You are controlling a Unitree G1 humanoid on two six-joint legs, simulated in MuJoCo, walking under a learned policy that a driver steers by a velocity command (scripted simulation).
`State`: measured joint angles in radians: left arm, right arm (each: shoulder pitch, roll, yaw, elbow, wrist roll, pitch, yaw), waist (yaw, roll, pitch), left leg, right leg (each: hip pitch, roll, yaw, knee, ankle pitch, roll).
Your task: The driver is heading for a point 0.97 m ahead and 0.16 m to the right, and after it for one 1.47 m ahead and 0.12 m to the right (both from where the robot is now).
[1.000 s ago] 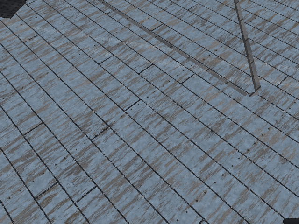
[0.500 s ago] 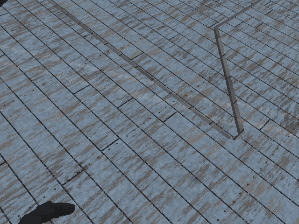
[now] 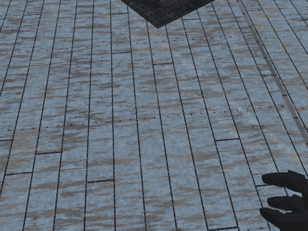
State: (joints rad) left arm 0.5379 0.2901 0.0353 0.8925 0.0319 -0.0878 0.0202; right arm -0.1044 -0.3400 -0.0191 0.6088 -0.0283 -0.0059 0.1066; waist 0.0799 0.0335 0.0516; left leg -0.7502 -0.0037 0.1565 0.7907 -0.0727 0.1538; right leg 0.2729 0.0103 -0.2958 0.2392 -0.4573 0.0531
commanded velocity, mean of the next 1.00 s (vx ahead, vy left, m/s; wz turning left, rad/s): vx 0.93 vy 0.00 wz -0.26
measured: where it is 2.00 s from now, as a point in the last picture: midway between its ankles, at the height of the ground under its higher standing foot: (189, 83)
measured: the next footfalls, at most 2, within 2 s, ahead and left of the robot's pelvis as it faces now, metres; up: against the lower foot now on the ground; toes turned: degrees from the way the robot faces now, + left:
left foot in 0.06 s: +0.23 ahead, +0.03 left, +0.00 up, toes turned +7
right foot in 0.50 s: +0.69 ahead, -0.03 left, +0.00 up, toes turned +4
